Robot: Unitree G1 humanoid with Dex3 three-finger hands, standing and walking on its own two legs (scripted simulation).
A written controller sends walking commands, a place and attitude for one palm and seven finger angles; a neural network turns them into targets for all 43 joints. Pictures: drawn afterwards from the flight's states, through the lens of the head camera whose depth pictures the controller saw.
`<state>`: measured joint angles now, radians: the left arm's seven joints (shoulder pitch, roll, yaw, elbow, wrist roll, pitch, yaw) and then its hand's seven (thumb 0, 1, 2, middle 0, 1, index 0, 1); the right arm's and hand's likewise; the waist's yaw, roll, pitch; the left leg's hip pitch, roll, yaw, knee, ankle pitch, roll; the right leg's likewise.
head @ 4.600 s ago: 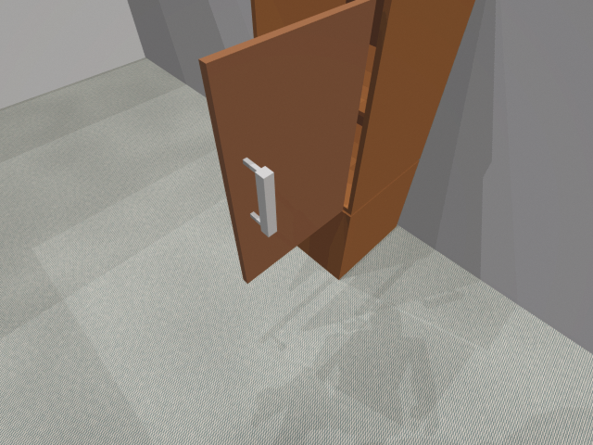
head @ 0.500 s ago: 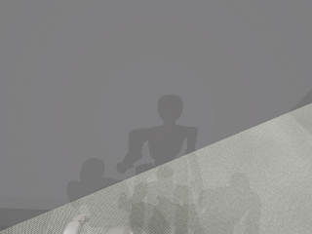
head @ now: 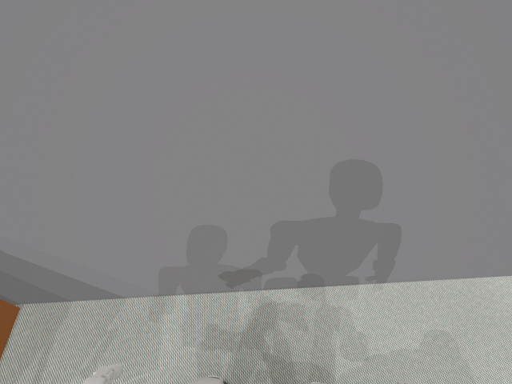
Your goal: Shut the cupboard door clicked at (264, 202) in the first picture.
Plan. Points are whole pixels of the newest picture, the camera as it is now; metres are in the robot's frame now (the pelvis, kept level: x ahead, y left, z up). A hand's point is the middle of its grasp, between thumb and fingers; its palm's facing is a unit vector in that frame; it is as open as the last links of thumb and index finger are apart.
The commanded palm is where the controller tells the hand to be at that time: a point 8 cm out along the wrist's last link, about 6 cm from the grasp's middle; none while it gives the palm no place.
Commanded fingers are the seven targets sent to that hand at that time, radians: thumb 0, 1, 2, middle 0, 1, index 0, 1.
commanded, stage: turn to face it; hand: left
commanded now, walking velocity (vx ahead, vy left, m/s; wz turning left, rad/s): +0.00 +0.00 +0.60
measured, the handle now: out of the picture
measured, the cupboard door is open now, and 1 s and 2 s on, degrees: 89 89 89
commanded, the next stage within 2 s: none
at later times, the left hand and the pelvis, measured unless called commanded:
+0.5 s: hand out of the picture -0.01 +0.19 -0.18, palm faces +0.37 -0.90 -0.24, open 7.4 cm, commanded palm none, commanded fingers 0.00 0.90 0.90 -0.20 -0.30 -0.20 -0.30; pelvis +0.01 -0.02 +0.00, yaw +20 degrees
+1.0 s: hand out of the picture -0.01 +0.13 -0.15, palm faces +0.59 -0.77 -0.23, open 7.4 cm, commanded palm none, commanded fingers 0.00 0.90 0.90 -0.20 -0.30 -0.20 -0.30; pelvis +0.03 -0.07 +0.01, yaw +39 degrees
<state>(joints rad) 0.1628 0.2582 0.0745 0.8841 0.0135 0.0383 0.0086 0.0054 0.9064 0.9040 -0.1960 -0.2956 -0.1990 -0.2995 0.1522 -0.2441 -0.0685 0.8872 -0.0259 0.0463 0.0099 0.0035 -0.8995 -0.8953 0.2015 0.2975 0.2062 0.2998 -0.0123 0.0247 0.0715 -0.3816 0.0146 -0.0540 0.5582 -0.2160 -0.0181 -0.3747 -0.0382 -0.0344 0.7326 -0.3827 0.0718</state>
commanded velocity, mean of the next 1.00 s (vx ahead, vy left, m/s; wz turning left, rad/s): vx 0.00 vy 0.00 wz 0.60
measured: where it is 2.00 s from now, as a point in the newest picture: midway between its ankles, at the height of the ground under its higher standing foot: outside the picture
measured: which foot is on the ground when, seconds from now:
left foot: down 0.00-0.02, up 0.04-0.36, down 0.38-0.74, up 0.76-1.00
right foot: up 0.00-0.02, down 0.04-0.38, up 0.40-0.72, down 0.74-1.00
